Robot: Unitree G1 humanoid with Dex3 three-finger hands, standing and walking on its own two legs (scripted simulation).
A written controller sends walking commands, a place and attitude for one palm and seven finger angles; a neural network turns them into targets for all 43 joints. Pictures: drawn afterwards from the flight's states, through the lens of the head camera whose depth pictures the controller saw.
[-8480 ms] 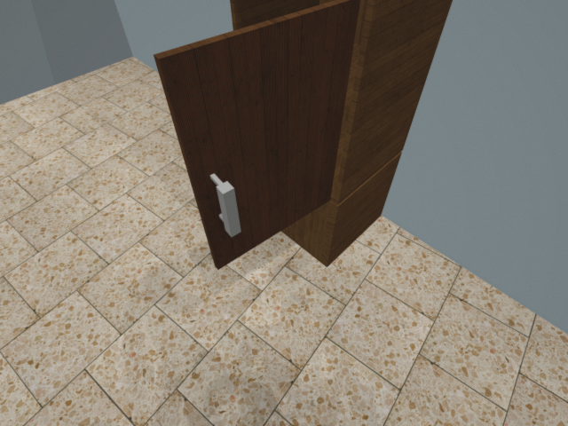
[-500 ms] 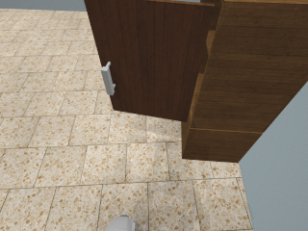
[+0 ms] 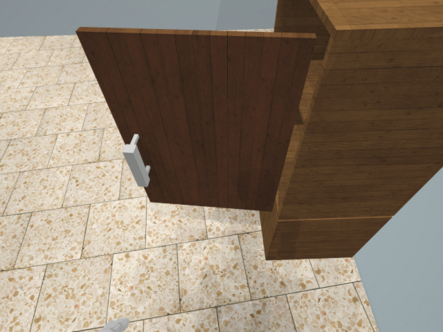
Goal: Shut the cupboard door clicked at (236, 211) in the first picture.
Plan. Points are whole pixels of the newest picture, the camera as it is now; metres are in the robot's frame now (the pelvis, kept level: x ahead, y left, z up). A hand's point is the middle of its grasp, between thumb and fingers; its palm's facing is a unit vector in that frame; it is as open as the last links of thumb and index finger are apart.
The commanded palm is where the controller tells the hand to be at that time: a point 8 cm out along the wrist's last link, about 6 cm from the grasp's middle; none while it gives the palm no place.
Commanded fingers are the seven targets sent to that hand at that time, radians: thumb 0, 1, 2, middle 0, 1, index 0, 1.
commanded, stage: come to a stop and stand still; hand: left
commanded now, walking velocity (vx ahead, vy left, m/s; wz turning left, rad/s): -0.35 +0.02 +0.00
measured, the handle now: (139, 160) +0.52 +0.25 -0.07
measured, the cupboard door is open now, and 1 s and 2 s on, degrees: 83 83 83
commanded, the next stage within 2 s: look again from close up in 1.12 s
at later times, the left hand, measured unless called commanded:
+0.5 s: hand out of the picture +0.06 +0.23 -0.17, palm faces +0.06 -0.97 -0.22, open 7.3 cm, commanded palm none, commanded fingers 0.00 0.90 0.90 -0.20 -0.30 -0.20 -0.30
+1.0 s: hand out of the picture +0.02 +0.15 -0.17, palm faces +0.03 -0.98 -0.19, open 7.3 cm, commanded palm none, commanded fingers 0.00 0.90 0.90 -0.20 -0.30 -0.20 -0.30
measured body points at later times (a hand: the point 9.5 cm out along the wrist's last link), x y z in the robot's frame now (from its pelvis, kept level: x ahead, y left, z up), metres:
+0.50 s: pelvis +0.01 +0.03 +0.01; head +0.06 +0.05 +0.46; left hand +0.05 +0.28 -0.15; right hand +0.07 -0.20 -0.14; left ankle +0.04 +0.14 -0.73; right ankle -0.05 -0.10 -0.68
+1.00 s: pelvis +0.00 -0.02 +0.01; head +0.01 -0.02 +0.46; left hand +0.02 +0.21 -0.15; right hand -0.01 -0.25 -0.15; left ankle +0.02 +0.13 -0.73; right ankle -0.06 -0.11 -0.73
